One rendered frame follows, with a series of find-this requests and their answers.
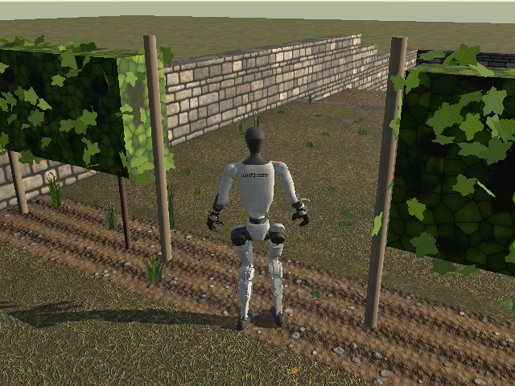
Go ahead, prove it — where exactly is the robot left hand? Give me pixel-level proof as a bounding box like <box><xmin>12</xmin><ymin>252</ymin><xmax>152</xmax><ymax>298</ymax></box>
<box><xmin>207</xmin><ymin>215</ymin><xmax>225</xmax><ymax>232</ymax></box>

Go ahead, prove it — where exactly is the robot left forearm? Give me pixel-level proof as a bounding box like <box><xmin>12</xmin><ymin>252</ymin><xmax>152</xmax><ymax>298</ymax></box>
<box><xmin>209</xmin><ymin>193</ymin><xmax>224</xmax><ymax>220</ymax></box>

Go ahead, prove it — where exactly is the robot right forearm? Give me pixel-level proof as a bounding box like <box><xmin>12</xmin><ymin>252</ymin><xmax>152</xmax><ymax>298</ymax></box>
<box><xmin>291</xmin><ymin>192</ymin><xmax>307</xmax><ymax>216</ymax></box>

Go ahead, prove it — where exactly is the robot right upper arm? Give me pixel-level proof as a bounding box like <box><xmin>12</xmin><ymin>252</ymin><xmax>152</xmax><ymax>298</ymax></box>
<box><xmin>272</xmin><ymin>161</ymin><xmax>298</xmax><ymax>204</ymax></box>

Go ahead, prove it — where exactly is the robot left thigh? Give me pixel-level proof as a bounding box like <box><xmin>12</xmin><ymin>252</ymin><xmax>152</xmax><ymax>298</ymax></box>
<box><xmin>231</xmin><ymin>225</ymin><xmax>255</xmax><ymax>281</ymax></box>

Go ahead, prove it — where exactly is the robot left upper arm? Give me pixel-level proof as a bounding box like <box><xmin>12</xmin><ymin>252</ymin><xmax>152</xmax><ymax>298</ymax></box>
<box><xmin>216</xmin><ymin>162</ymin><xmax>239</xmax><ymax>206</ymax></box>

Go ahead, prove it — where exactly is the robot right hand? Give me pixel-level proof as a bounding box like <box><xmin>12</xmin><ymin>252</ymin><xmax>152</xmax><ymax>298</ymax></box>
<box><xmin>292</xmin><ymin>210</ymin><xmax>310</xmax><ymax>227</ymax></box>

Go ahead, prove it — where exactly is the robot right shin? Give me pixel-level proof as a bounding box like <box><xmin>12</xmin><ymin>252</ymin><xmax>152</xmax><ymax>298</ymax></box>
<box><xmin>270</xmin><ymin>261</ymin><xmax>283</xmax><ymax>315</ymax></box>

